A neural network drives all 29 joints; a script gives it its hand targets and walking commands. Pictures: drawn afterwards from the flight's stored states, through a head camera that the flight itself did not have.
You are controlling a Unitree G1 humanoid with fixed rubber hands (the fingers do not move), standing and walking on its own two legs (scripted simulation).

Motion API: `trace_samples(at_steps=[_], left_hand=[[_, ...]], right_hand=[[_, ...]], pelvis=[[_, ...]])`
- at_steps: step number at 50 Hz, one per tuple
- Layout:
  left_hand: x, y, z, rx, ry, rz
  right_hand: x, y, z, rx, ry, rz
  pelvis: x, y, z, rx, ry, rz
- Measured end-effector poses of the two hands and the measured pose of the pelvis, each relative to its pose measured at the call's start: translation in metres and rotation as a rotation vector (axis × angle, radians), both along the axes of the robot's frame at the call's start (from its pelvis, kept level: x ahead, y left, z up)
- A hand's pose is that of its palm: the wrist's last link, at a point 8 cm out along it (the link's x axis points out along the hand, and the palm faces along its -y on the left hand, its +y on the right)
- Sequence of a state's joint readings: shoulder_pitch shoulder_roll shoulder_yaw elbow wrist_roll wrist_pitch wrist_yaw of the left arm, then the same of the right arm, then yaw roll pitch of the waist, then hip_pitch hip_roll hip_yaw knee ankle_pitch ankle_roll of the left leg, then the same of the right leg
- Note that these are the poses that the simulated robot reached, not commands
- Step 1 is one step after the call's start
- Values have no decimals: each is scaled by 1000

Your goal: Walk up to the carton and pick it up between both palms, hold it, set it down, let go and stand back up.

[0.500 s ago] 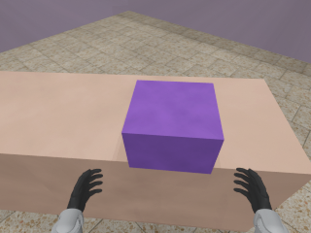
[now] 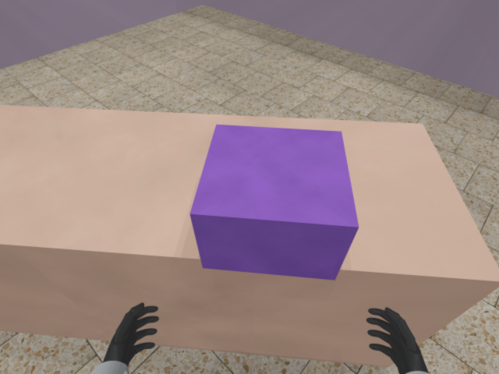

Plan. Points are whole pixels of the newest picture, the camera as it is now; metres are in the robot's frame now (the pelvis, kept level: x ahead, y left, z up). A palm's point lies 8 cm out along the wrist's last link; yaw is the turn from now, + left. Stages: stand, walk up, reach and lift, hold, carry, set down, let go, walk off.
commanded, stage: set down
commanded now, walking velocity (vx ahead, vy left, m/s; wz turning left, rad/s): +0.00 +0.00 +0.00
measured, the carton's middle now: (272, 198) +0.45 -0.02 +0.00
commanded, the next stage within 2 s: let go in 0.38 s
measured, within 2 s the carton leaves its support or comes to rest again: neither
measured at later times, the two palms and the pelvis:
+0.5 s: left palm out of the picture +0.15 +0.23 -0.08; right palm out of the picture +0.14 -0.22 -0.09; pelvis +0.00 +0.00 +0.00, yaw +0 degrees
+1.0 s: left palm out of the picture +0.12 +0.23 -0.10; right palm out of the picture +0.11 -0.26 -0.11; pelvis -0.01 +0.00 -0.01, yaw -3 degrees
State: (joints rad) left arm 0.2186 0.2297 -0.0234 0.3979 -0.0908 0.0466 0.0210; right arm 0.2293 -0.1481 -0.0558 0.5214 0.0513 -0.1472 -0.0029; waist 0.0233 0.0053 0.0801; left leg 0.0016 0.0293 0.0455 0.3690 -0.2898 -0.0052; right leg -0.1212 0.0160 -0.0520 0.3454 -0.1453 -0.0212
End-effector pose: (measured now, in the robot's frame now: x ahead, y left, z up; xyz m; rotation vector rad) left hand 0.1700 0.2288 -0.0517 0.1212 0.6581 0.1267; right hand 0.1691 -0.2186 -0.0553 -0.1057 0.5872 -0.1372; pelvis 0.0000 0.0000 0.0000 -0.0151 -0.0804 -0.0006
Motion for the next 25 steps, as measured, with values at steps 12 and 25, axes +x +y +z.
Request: trace_samples(at_steps=[12, 25], left_hand=[[-14, 1, -15, 14, 110, -5], [-22, 0, -30, 34, 204, -1]], right_hand=[[-13, 1, -17, -17, 85, 30], [-25, -4, -32, -43, 162, 66]], pelvis=[[4, 1, 0, -5, -8, 0], [0, 0, -2, -4, -3, -3]])
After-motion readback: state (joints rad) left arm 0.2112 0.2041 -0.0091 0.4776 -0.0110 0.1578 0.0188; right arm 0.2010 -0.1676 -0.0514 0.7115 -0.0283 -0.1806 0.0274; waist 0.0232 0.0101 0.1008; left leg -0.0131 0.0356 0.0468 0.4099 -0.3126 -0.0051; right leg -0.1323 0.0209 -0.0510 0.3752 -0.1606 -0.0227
